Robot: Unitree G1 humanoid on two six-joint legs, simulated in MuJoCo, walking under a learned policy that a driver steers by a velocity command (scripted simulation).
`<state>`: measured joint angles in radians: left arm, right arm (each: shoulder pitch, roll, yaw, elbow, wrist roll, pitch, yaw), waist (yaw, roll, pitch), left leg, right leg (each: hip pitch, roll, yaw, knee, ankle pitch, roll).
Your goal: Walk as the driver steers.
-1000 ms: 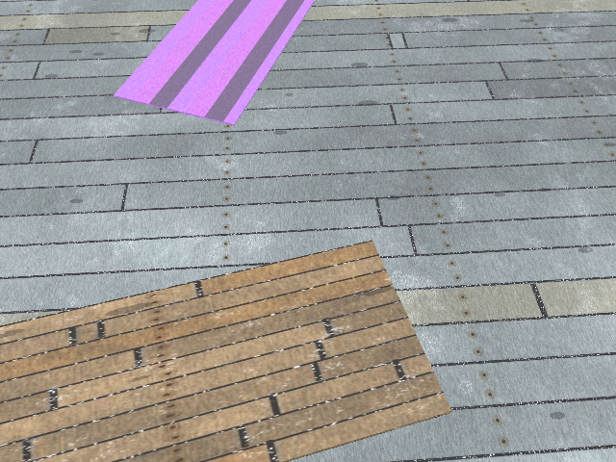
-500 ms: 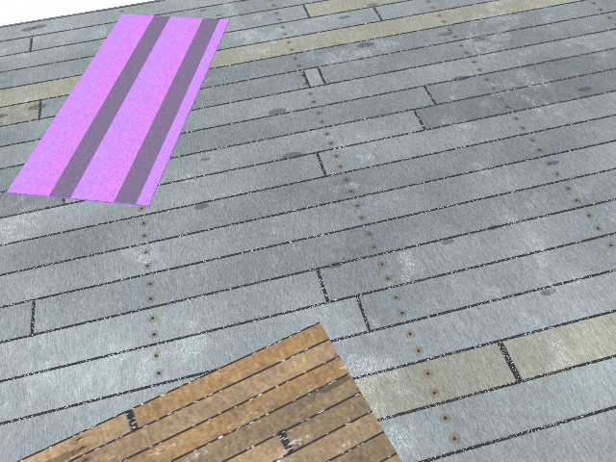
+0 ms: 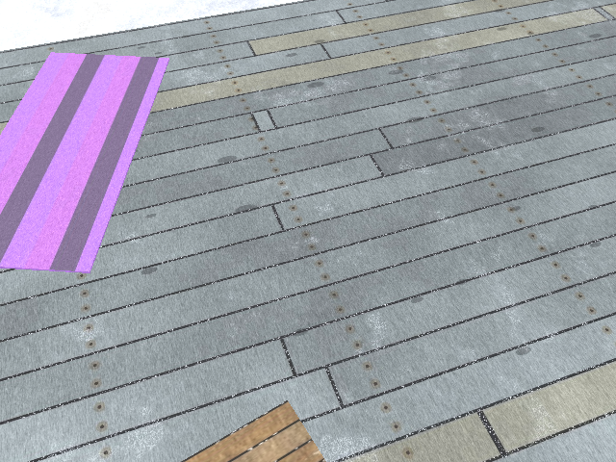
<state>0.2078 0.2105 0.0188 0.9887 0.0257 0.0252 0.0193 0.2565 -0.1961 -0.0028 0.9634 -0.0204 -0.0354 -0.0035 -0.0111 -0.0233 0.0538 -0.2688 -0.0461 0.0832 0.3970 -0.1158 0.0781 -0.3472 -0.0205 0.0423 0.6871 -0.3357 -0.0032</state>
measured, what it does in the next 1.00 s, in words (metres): steps on the spot: right foot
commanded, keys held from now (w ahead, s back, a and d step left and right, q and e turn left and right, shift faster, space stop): no key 0.76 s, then w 0.24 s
